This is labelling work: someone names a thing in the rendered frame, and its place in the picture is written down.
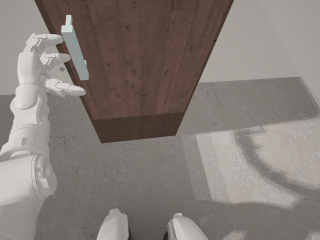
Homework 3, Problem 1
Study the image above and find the right robot thigh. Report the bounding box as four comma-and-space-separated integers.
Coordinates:
167, 216, 208, 240

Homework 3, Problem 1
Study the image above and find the handle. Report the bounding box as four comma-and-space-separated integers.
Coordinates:
61, 15, 89, 81

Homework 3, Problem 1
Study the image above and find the robot left upper arm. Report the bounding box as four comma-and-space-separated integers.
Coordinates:
0, 154, 57, 240

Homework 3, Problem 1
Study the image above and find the robot thigh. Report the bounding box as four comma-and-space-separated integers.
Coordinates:
167, 216, 208, 240
96, 212, 129, 240

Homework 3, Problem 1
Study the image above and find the left robot hand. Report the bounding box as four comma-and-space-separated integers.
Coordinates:
17, 33, 86, 98

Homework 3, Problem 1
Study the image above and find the robot left forearm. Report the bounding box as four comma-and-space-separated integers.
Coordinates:
0, 84, 50, 162

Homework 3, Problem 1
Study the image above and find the left robot thigh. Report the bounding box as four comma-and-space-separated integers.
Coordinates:
96, 212, 129, 240

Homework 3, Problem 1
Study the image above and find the cupboard door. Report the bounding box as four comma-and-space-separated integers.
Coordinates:
42, 0, 230, 120

